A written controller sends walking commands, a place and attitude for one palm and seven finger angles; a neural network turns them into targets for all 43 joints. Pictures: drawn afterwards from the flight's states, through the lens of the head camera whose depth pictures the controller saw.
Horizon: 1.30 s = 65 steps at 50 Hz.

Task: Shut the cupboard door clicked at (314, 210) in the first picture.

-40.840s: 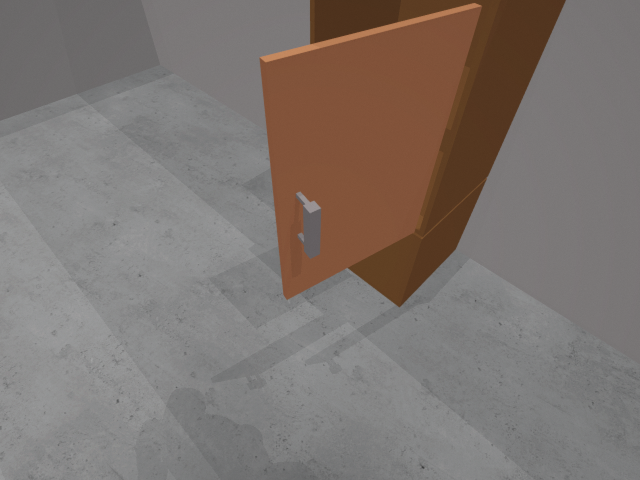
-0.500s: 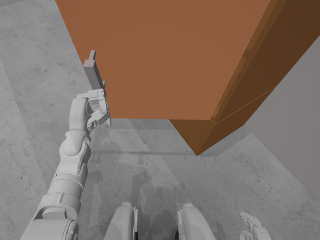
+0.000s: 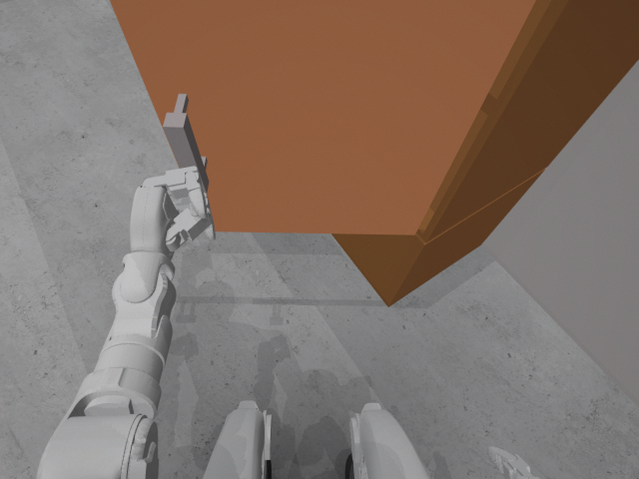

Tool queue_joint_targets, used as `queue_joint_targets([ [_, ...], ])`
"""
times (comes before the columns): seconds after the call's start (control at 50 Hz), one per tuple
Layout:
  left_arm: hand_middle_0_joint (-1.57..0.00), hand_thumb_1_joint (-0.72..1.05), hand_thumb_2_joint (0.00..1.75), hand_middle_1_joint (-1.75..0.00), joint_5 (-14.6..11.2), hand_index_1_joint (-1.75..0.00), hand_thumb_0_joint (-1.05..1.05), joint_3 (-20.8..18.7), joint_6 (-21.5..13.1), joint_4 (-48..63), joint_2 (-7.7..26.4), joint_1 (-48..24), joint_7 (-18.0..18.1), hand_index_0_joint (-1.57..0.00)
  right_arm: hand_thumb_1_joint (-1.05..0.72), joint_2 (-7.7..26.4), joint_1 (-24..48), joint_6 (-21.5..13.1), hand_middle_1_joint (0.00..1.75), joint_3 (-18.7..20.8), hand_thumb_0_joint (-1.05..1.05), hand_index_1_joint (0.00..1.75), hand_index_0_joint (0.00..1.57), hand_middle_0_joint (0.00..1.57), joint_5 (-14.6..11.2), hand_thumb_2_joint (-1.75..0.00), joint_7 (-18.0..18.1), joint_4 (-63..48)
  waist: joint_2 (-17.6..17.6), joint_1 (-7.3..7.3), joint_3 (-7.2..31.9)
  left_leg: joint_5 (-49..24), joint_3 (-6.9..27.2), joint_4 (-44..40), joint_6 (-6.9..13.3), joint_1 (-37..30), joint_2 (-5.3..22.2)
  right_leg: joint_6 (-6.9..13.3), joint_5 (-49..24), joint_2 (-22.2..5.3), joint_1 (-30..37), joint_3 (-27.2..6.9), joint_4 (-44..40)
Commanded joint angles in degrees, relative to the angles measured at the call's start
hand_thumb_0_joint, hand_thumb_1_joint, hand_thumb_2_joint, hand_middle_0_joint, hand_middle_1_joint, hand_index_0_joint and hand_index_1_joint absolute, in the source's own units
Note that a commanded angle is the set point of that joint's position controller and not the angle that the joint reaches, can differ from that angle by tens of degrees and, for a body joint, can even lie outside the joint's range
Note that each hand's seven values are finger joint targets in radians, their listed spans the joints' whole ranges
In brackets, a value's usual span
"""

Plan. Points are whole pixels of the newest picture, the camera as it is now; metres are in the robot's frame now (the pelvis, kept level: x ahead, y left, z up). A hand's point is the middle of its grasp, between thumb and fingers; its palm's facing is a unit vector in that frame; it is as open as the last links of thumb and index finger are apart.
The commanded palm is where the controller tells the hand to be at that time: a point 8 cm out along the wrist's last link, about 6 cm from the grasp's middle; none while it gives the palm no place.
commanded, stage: push the door shut along its arc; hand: left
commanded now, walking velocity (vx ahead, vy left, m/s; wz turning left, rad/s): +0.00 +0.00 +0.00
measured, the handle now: (191, 146) +0.54 +0.17 +0.05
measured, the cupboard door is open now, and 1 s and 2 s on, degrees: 57 46 40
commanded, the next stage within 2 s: pull the fist back off the door in 1.54 s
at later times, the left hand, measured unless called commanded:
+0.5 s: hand (215, 178) +0.49 +0.13 +0.04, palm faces -0.13 -0.99 -0.04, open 3.1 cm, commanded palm +0.48 +0.17 +0.04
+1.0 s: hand (249, 149) +0.54 +0.09 +0.05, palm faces -0.28 -0.96 -0.04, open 3.1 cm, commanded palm +0.54 +0.13 +0.04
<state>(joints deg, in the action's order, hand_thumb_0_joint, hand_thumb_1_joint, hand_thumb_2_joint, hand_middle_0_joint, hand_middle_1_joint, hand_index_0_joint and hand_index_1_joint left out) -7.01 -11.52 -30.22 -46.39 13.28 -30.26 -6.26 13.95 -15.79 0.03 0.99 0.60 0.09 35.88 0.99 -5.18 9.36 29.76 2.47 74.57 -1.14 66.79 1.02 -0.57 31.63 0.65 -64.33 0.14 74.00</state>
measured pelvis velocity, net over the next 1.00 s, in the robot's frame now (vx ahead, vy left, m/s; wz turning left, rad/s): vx -0.01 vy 0.01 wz -0.03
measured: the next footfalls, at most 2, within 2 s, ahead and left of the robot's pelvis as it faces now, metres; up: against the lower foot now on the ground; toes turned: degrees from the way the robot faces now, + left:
none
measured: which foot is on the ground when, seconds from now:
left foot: down 0.00-1.00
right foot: down 0.00-1.00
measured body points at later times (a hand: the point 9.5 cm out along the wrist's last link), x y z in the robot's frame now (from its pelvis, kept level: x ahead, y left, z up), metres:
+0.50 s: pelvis +0.00 +0.01 -0.01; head +0.13 +0.02 +0.42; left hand +0.49 +0.19 +0.05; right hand +0.04 -0.25 -0.14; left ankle +0.05 +0.13 -0.61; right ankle +0.03 -0.13 -0.61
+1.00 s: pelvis -0.01 +0.01 -0.03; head +0.15 +0.03 +0.39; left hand +0.55 +0.14 +0.05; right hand -0.01 -0.26 -0.14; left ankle +0.05 +0.13 -0.61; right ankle +0.03 -0.13 -0.61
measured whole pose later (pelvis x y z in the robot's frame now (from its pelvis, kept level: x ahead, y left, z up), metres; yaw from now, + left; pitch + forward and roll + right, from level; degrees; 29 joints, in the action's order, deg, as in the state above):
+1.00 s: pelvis -0.01 +0.01 -0.03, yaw -2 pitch +29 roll -4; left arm -2.4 -13.8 -22.1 -70.8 26.1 -63.5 -15.9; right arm 14.8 -18.9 1.1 -1.5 1.3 -1.2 36.9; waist 3.0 -13.4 8.4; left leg 30.4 4.0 82.0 -0.5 80.4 1.6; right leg -1.1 31.3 1.6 -76.6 1.4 79.1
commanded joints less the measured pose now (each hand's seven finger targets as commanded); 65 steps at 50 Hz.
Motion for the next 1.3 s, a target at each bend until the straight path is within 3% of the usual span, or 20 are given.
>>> queue_joint_targets([
  [0.0,-1.30,0.90,0.90,-1.50,-0.49,-1.50,0.00,-0.39,-2.02,8.69,6.89,-20.10,-0.64,-1.30,-0.90,8.77,-3.74,-1.70,0.30,3.10,0.00,0.30,0.20,0.20,-0.21,-0.90,0.55,-5.29,2.21,-0.86,23.25,-8.72,-0.54,-9.71,1.92,-18.88,-0.63,1.83,-10.95,0.49,8.73,0.86,-11.84],
  [0.02,-1.30,0.90,0.90,-1.50,-0.49,-1.50,0.00,-0.92,-1.52,8.37,7.89,-19.70,-0.85,-1.30,-0.90,8.95,-3.75,-1.45,0.30,2.99,0.00,0.30,0.20,0.20,-0.29,-0.90,0.55,-5.67,1.59,-0.64,23.29,-9.10,-0.56,-9.86,1.94,-18.40,-0.69,1.92,-11.44,0.51,9.63,0.76,-11.83],
  [0.1,-1.30,0.90,0.90,-1.50,-0.01,-1.50,0.00,-1.37,-2.16,8.78,9.96,-29.69,-0.94,-1.30,-0.90,9.04,-4.03,-1.30,0.30,2.87,0.00,0.30,0.20,0.20,-0.16,-0.90,1.00,-4.98,2.01,-2.66,24.17,-9.55,0.20,-8.68,2.18,-18.97,-0.49,1.71,-11.58,0.43,7.50,0.76,-10.94],
  [0.16,-1.30,0.90,0.90,-1.50,0.27,-1.50,0.00,-2.40,-3.46,7.67,11.73,-32.63,-1.30,-1.30,-0.90,9.21,-4.01,-1.51,0.30,2.69,0.00,0.30,0.20,0.20,0.02,-0.90,1.06,-4.78,3.91,-2.36,25.62,-10.27,0.67,-8.30,1.97,-20.36,-0.55,2.02,-11.29,0.54,6.21,0.93,-10.08],
  [0.26,-1.30,0.90,0.90,-1.50,1.50,-1.50,0.00,-2.08,-2.32,-1.48,12.52,-35.62,-3.24,-1.30,-0.90,9.58,-5.50,-0.92,0.30,2.40,0.00,0.30,0.20,0.20,0.14,-0.90,0.79,-3.66,3.43,-3.82,24.34,-10.37,1.02,-7.27,2.09,-18.22,-0.41,2.09,-10.95,0.65,3.81,1.22,-9.21],
  [0.36,-1.30,0.90,0.90,-1.50,1.43,-1.50,0.00,-0.96,-0.34,-3.85,11.82,-41.01,-5.31,-1.30,-0.90,10.16,-7.26,-0.05,0.30,2.62,0.00,0.30,0.20,0.20,0.10,-0.90,0.35,-3.56,5.35,-5.01,27.00,-12.17,1.86,-6.67,2.09,-20.50,-0.20,2.36,-11.46,0.69,1.33,1.68,-8.51],
  [0.44,-1.30,0.90,0.90,-1.50,0.45,-1.50,0.00,-0.36,0.26,-4.40,11.12,-44.90,-6.73,-1.30,-0.90,10.26,-8.69,0.27,0.30,2.56,0.00,0.30,0.20,0.20,0.20,-0.90,0.25,-3.28,3.84,-6.41,27.97,-13.81,2.26,-5.86,2.50,-20.36,-0.30,2.37,-12.55,0.96,1.24,1.88,-8.29],
  [0.52,-1.30,0.90,0.90,-1.50,1.38,-1.50,0.00,-0.77,0.88,-6.71,13.42,-48.90,-7.62,-1.30,-0.90,10.60,-9.39,0.62,0.30,2.42,0.00,0.30,0.20,0.20,0.16,-0.90,0.15,-2.34,3.38,-7.69,26.47,-10.59,2.01,-5.04,2.91,-17.47,-0.24,2.23,-10.32,0.99,0.13,1.40,-8.80],
  [0.56,-1.30,0.90,0.90,-1.50,2.27,-1.50,0.00,-1.58,0.12,-5.76,15.85,-52.22,-7.74,-1.30,-0.90,10.89,-9.88,0.48,0.30,2.35,0.00,0.30,0.20,0.20,0.33,-0.90,0.25,-2.01,5.59,-7.78,28.45,-11.03,2.67,-4.74,2.79,-18.82,-0.10,2.48,-10.00,1.00,-1.54,1.62,-7.76],
  [0.58,-1.30,0.90,0.90,-1.50,2.44,-1.50,0.00,0.01,0.37,-7.10,13.91,-52.34,-7.92,-1.30,-0.90,10.74,-10.04,0.56,0.30,2.39,0.00,0.30,0.20,0.20,0.29,-0.90,0.12,-1.87,6.41,-8.29,27.71,-10.68,2.82,-4.89,2.74,-19.60,-0.11,2.57,-9.46,1.04,-3.00,1.77,-8.04],
  [0.64,-1.30,0.90,0.90,-1.50,2.37,-1.50,0.00,0.19,0.37,-5.89,14.51,-55.92,-8.32,-1.30,-0.90,11.04,-10.98,0.29,0.30,2.37,0.00,0.30,0.20,0.20,0.57,-0.90,-0.03,-1.61,8.70,-9.08,29.51,-11.77,3.21,-4.32,2.79,-21.38,-0.02,2.79,-10.01,1.20,-4.18,1.97,-7.49],
  [0.66,-1.30,0.90,0.90,-1.50,2.43,-1.50,0.00,-1.26,0.74,-6.86,16.44,-55.60,-8.55,-1.30,-0.90,11.30,-10.95,0.36,0.30,2.30,0.00,0.30,0.20,0.20,0.56,-0.90,-0.07,-1.38,9.84,-8.46,30.44,-12.12,3.36,-4.27,2.54,-21.55,0.14,2.87,-10.08,1.13,-4.05,2.00,-7.38],
  [0.68,-1.30,0.90,0.90,-1.50,2.42,-1.50,0.00,-0.68,1.42,-8.46,15.91,-55.45,-8.85,-1.30,-0.90,11.39,-11.10,0.56,0.30,2.21,0.00,0.30,0.20,0.20,0.38,-0.90,-0.10,-1.33,7.90,-9.15,29.62,-11.47,3.56,-4.36,2.66,-20.93,0.18,2.82,-9.66,1.27,-4.24,2.08,-7.61],
  [0.76,-1.30,0.90,0.90,-1.50,2.29,-1.50,0.00,-1.76,2.49,-8.46,18.14,-59.97,-9.45,-1.30,-0.90,11.55,-11.87,0.31,0.30,1.88,0.00,0.30,0.20,0.20,0.47,-0.90,-0.06,-1.23,9.17,-9.88,30.67,-11.97,3.46,-3.42,2.96,-19.84,0.24,2.81,-10.00,1.44,-4.19,1.98,-7.21],
  [0.82,-1.30,0.90,0.90,-1.50,3.10,-1.50,0.00,-1.45,3.11,-9.63,18.78,-61.94,-9.75,-1.30,-0.90,11.66,-12.38,0.20,0.30,1.73,0.00,0.30,0.20,0.20,0.55,-0.90,-0.17,-0.87,7.84,-11.01,29.71,-11.20,3.20,-2.42,3.32,-17.85,0.31,2.66,-9.65,1.64,-4.64,1.73,-7.32],
  [0.86,-1.30,0.90,0.90,-1.50,3.46,-1.50,0.00,-2.00,3.10,-9.59,19.90,-63.24,-9.86,-1.30,-0.90,11.65,-12.68,0.06,0.30,1.61,0.00,0.30,0.20,0.20,0.68,-0.90,-0.23,-0.85,10.51,-10.75,31.11,-12.42,3.48,-2.15,3.11,-18.84,0.33,2.87,-10.09,1.66,-5.34,1.95,-6.54],
  [1.0,-1.30,0.90,0.90,-1.50,4.60,-1.50,0.00,-3.91,5.30,-12.85,23.07,-65.34,-10.12,-1.30,-0.90,11.64,-13.49,0.05,0.30,0.90,0.00,0.30,0.20,0.20,0.76,-0.90,-0.61,-1.56,10.02,-11.41,30.81,-11.87,2.88,-0.66,3.56,-14.60,0.43,2.79,-9.70,2.10,-4.93,1.68,-5.91],
  [1.12,-1.30,0.90,0.90,-1.50,6.24,-1.50,0.00,-7.64,7.61,-14.57,28.76,-66.18,-10.82,-1.30,-0.90,11.75,-14.86,0.29,0.30,0.39,0.00,0.30,0.20,0.20,0.89,-0.90,-0.70,-2.26,9.87,-11.37,32.97,-15.00,2.31,1.29,3.92,-11.70,0.68,2.62,-12.40,2.39,-3.26,1.46,-4.51],
  [1.2,-1.30,0.90,0.90,-1.50,6.69,-1.50,0.00,-7.35,8.97,-14.59,28.78,-66.31,-12.16,-1.30,-0.90,11.68,-15.60,0.55,0.30,0.45,0.00,0.30,0.20,0.20,0.88,-0.90,-0.83,-2.42,9.93,-11.53,34.28,-17.04,2.35,1.95,3.88,-12.29,0.88,2.56,-14.13,2.65,-3.37,1.67,-4.00],
  [1.28,-1.30,0.90,0.90,-1.50,6.92,-1.50,0.00,-5.27,10.69,-14.81,27.62,-71.31,-13.43,-1.30,-0.90,11.68,-16.54,0.42,0.30,0.47,0.00,0.30,0.20,0.20,0.83,-0.90,-0.43,-1.62,9.57,-13.64,33.42,-16.05,2.44,2.89,4.23,-11.40,0.93,2.30,-13.80,2.82,-5.07,1.70,-4.15],
])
